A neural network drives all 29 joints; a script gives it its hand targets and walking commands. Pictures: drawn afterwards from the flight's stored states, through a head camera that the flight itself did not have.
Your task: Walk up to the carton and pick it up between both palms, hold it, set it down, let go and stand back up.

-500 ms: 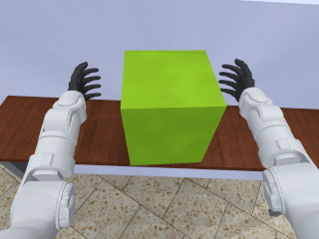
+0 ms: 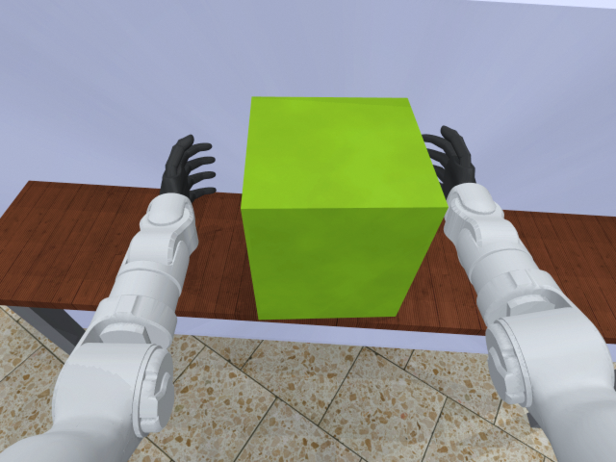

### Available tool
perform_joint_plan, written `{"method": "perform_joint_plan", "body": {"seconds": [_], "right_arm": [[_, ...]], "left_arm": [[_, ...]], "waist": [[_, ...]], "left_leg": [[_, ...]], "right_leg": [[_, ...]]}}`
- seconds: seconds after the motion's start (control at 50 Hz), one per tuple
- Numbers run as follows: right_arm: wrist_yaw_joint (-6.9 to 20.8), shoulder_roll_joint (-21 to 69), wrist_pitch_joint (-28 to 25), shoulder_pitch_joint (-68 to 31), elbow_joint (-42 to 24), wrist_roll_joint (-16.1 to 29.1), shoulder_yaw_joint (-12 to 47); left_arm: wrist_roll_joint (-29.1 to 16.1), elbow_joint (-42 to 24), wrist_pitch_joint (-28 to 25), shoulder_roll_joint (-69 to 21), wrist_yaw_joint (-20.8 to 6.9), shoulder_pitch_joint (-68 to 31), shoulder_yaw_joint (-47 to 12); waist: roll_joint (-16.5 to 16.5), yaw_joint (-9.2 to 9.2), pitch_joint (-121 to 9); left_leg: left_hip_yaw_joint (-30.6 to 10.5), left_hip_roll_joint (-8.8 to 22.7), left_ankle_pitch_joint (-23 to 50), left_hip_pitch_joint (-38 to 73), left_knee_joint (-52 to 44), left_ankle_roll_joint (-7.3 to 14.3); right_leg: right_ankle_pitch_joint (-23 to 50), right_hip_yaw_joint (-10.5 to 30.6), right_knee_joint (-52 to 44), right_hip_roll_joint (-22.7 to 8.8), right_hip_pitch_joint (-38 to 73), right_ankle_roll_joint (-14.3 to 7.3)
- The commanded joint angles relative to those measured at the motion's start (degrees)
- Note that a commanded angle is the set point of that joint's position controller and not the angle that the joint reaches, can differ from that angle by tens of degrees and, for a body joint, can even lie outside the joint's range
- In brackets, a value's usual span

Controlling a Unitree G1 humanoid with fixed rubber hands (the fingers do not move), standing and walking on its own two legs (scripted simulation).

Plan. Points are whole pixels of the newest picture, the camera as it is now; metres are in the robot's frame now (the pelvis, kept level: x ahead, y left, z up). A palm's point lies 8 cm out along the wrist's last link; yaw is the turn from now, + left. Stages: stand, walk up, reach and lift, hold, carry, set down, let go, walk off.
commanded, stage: reach and lift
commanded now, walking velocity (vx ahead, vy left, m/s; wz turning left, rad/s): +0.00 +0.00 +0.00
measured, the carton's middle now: (329, 214) +0.44 +0.02 +0.07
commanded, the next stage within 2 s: none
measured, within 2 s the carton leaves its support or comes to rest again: leaves its support in 1.94 s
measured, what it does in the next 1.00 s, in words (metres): stands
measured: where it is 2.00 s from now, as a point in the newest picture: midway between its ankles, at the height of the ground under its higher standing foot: outside the picture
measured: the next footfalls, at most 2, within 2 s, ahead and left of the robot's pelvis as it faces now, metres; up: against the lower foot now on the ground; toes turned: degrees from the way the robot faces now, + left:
none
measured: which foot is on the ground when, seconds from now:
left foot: down 0.00-1.00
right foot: down 0.00-1.00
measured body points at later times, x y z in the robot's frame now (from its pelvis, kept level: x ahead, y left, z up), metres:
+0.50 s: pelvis -0.01 +0.01 +0.00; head +0.05 +0.01 +0.45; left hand +0.44 +0.18 +0.11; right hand +0.47 -0.13 +0.12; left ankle +0.03 +0.14 -0.74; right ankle -0.02 -0.11 -0.74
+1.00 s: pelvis +0.00 +0.00 +0.01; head +0.05 +0.02 +0.45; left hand +0.44 +0.18 +0.11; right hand +0.46 -0.13 +0.12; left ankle +0.03 +0.14 -0.74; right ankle -0.02 -0.11 -0.74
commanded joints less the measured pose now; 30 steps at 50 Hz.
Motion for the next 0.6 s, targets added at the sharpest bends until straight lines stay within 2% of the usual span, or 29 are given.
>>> {"method": "perform_joint_plan", "body": {"seconds": [0.0,0.06,0.14,0.32,0.46,0.58], "right_arm": [[0.17,-8.98,-2.75,-30.22,-10.38,0.46,-1.56],[0.27,-7.82,-2.55,-30.59,-10.08,-0.14,-2.2],[0.23,-5.7,-2.55,-30.72,-10.05,-1.43,-3.1],[-1.37,-0.94,-2.79,-31.67,-12.58,-7.39,-7.06],[-1.93,2.2,-2.54,-32.21,-13.81,-8.43,-6.4],[-1.73,2.66,-2.95,-31.83,-13.22,-8.58,-6.84]], "left_arm": [[-1.14,-10.55,-3.98,6.05,0.63,-29.8,-1.65],[-1.63,-10.39,-4.95,5.06,1.38,-31.26,-2.34],[-0.31,-10.16,-5.91,3.02,2.06,-31.98,-1.88],[6.5,-11.62,-4.97,-2.37,3.46,-32.04,2.99],[8.43,-11.78,-4.32,-5.01,3.78,-32.09,4.76],[9.04,-12.67,-4.71,-6.63,3.92,-32.25,4.38]], "waist": [[-0.76,-0.77,-34.67],[0.19,-0.78,-36.04],[1.63,-0.36,-38.12],[-0.22,0.34,-37.48],[-2.88,0.84,-36.5],[-1.04,0.52,-37.18]], "left_leg": [[1.58,-3.76,20.06,21.79,3.29,-0.49],[1.4,-3.59,19.55,22.42,3.73,-0.62],[1.3,-3.55,21.16,23.25,4.51,-0.85],[2.12,-3.71,21.54,23.06,3.81,-0.52],[3.03,-3.82,20.73,21.68,2.72,0.34],[3.25,-3.64,22.1,23.95,3.13,-0.28]], "right_leg": [[21.03,-0.5,-0.33,1.34,7.41,4.19],[18.04,-0.58,-0.76,1.23,5.09,3.78],[18.47,-0.56,-0.61,1.07,4.45,3.54],[20.85,-0.53,-0.15,1.46,7.82,4.08],[24.81,0.03,0.42,1.41,11.29,4.57],[24.18,-0.18,-0.28,1.59,9.65,3.85]]}}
